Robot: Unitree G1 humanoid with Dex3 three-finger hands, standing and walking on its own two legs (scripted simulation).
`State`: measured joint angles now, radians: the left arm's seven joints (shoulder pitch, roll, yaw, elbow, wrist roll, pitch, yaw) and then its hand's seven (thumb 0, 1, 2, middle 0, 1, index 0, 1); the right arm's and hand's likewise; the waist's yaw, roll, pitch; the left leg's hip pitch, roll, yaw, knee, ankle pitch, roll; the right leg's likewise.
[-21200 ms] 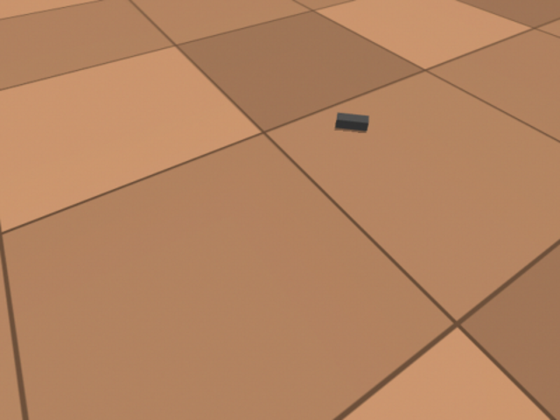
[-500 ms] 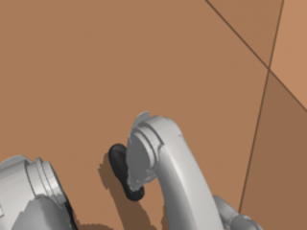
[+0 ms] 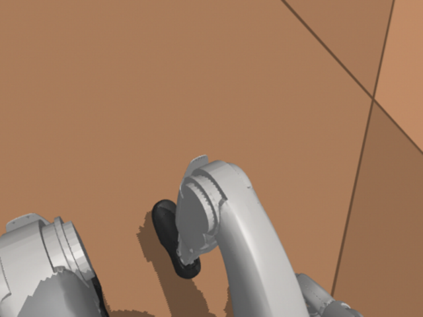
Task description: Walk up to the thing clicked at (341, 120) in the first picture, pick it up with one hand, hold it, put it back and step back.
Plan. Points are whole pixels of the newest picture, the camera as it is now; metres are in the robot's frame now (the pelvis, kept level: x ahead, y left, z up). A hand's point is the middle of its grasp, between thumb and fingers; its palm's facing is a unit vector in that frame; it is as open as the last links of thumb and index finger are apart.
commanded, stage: settle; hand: left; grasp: from above
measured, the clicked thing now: out of the picture +0.46 +0.33 -0.28
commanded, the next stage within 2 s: lift in 0.78 s
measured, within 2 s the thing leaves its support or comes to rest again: leaves its support in 0.02 s
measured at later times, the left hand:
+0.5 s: hand out of the picture +0.45 +0.34 -0.16, palm faces -0.44 -0.07 -0.89, open 10.3 cm
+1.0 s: hand out of the picture +0.45 +0.34 -0.11, palm faces -0.46 -0.07 -0.89, open 10.3 cm
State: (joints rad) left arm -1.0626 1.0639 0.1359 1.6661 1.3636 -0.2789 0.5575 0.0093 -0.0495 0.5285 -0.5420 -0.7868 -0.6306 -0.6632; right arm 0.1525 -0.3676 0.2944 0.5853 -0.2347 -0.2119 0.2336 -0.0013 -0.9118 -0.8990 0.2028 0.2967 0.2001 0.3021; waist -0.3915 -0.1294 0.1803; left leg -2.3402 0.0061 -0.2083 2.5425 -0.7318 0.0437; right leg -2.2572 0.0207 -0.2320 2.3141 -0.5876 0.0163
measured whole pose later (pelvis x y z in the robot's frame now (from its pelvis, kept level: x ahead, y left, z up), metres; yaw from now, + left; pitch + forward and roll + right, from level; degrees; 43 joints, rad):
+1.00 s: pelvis +0.00 +0.00 +0.04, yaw +6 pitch +35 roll -10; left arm -0.99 0.81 0.03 1.31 1.24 -0.24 0.23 -0.01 -0.05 0.48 -0.68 -0.56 -0.73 -0.51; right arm 0.23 -0.31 0.10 0.64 -0.11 -0.01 0.13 0.00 -0.91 -0.90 0.20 0.30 0.20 0.30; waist -0.27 0.03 -0.04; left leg -2.30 -0.02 -0.10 2.35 -0.67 0.04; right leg -2.24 -0.02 -0.14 2.21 -0.59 0.00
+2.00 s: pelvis +0.02 +0.01 +0.30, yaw +12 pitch +22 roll -4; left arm -0.41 0.52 -0.12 0.78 1.01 -0.12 0.06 -0.01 -0.06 0.48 -0.70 -0.55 -0.75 -0.49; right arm 0.22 -0.24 -0.01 0.69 0.04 0.04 -0.04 0.00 -0.91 -0.90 0.20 0.30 0.20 0.30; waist -0.09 0.05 -0.19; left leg -1.31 0.00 -0.02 1.49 -0.57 0.04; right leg -1.30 0.02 -0.04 1.41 -0.50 0.02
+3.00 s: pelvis +0.08 +0.02 +0.44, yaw +11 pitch +8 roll -1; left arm -0.30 0.43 -0.22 0.72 0.99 -0.06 0.01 -0.01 -0.04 0.46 -0.69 -0.55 -0.74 -0.49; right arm 0.24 -0.25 -0.04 0.69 0.06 0.05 -0.06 0.01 -0.90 -0.89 0.20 0.30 0.20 0.30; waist -0.02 0.05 -0.08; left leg -0.50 0.00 0.03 0.73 -0.37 0.03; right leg -0.52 0.02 0.03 0.70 -0.32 0.01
